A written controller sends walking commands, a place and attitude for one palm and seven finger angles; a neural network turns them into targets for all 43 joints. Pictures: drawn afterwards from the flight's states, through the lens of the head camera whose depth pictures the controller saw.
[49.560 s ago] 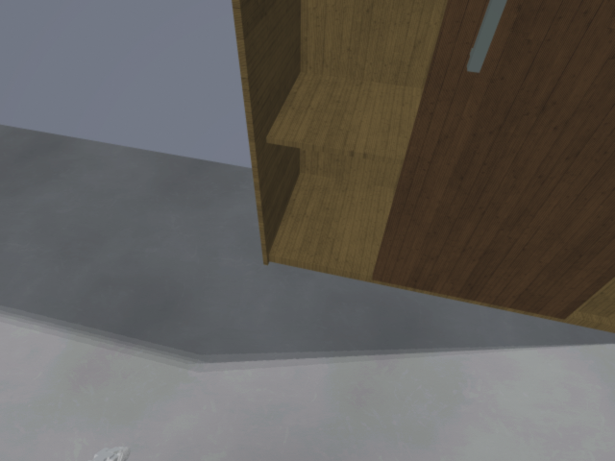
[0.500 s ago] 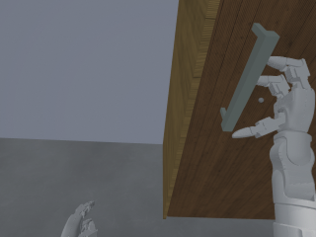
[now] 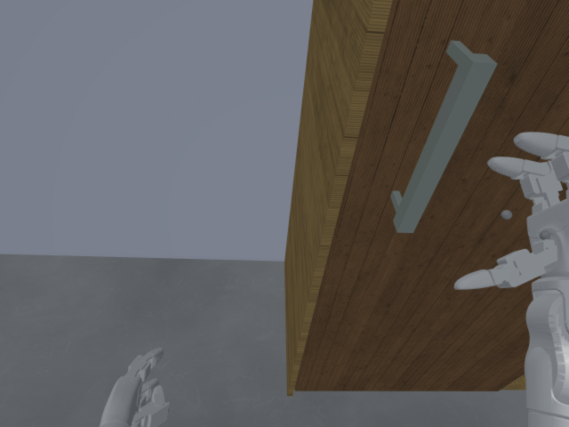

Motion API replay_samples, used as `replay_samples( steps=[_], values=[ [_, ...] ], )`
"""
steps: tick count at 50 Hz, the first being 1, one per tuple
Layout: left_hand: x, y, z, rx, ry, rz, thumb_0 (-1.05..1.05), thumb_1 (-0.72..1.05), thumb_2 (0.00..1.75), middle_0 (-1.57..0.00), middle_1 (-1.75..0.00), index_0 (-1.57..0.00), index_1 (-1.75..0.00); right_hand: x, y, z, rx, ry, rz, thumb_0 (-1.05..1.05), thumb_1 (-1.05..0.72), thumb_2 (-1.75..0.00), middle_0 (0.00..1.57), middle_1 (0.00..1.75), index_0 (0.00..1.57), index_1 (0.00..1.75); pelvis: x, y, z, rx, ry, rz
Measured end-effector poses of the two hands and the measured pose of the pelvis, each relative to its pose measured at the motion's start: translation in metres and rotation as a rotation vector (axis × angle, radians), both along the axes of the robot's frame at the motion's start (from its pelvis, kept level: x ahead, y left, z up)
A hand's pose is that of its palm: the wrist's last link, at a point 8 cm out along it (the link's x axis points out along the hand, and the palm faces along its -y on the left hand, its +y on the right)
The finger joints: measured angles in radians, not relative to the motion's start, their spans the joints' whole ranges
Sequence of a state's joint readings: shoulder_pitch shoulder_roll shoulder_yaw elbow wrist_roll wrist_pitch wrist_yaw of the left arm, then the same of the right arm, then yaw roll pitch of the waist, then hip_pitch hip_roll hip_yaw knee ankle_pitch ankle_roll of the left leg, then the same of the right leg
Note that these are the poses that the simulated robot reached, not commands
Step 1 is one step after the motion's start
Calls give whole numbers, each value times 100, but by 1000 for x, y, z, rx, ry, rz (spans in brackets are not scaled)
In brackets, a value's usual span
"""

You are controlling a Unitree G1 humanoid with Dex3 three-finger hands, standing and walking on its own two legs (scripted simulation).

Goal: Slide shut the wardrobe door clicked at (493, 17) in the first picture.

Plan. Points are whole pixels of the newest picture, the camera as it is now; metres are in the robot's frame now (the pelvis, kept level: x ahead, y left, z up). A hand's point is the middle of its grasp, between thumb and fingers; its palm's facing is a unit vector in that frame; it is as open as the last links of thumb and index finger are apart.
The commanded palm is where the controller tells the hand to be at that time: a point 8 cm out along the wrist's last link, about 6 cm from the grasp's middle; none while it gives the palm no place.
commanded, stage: slip the hand off the handle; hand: right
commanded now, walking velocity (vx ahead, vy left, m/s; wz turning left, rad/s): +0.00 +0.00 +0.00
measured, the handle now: (427, 148) +0.38 -0.14 +0.25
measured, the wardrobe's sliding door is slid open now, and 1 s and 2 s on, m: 0.00 0.00 0.00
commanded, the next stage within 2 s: draw the hand back to the body in 0.30 s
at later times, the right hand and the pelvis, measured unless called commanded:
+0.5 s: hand (516, 261) +0.23 -0.20 +0.23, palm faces +0.12 +0.98 -0.17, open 14.7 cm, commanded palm +0.19 -0.25 +0.23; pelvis +0.01 +0.00 +0.00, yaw -1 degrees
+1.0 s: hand (541, 299) +0.21 -0.23 +0.20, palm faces +0.25 +0.95 -0.21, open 14.4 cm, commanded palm +0.16 -0.27 +0.21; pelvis +0.00 +0.00 +0.00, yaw -1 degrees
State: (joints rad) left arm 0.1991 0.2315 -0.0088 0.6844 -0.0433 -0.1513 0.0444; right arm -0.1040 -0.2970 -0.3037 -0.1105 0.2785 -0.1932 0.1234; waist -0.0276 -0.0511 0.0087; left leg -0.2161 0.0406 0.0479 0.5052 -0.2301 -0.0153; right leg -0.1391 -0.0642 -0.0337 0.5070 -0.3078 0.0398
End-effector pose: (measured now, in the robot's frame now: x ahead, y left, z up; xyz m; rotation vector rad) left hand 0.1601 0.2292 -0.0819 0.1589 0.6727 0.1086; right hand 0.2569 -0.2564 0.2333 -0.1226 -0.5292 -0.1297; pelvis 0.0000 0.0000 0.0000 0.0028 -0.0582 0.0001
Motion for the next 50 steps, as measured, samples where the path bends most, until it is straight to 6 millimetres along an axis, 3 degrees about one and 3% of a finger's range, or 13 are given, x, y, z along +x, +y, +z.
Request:
replay_samples(
  steps=[6, 19, 23, 29, 33, 40, 47, 50],
  values=[
    [20, -14, 7, -3, -53, -66, 1, 91, 90, -20, -30, -20, -30, -25, 2, 2, -18, -21, 15, -2, 56, -20, 26, 116, 25, 115, 1, -2, 0, 4, -10, -15],
    [42, -33, 16, -17, -108, -133, 1, 91, 90, -20, -30, -20, -30, -49, 8, 0, -35, 0, 29, -2, 56, -20, 26, 116, 26, 115, 5, -4, 0, 4, -11, -20],
    [42, -33, 14, -13, -94, -141, 1, 91, 90, -20, -30, -20, -30, -54, 9, 0, -48, 9, 28, -1, 56, -20, 26, 116, 26, 115, 6, -3, 0, 4, -12, -23],
    [45, -30, 11, -29, -68, -112, 2, 91, 90, -20, -30, -20, -30, -48, 1, -17, -81, 325, 19, -2, 56, -20, 26, 116, 26, 115, 8, -3, 2, 5, -22, -23],
    [54, -29, 16, -37, -107, -98, 2, 91, 90, -20, -30, -20, -30, -51, -3, -19, -20, 430, 62, -2, 56, -20, 26, 116, 26, 115, 10, -3, 3, 6, -30, -25],
    [70, -28, 36, -39, -208, -110, 2, 91, 90, -20, -30, -20, -30, -64, -9, -18, 31, 421, 68, -2, 55, -20, 26, 115, 25, 115, 10, -1, 3, 7, -35, -26],
    [68, -25, 43, -24, -233, -117, 1, 91, 90, -20, -30, -20, -30, -75, -14, -33, 44, 454, 37, -2, 52, -22, 26, 114, 25, 113, 4, 2, 3, 10, -43, -29],
    [61, -23, 41, -2, -235, -122, 1, 91, 90, -20, -30, -20, -30, -82, -18, -26, -55, 377, -152, -2, 47, -24, 26, 110, 25, 110, 1, 2, 3, 17, -44, -25]
  ],
)
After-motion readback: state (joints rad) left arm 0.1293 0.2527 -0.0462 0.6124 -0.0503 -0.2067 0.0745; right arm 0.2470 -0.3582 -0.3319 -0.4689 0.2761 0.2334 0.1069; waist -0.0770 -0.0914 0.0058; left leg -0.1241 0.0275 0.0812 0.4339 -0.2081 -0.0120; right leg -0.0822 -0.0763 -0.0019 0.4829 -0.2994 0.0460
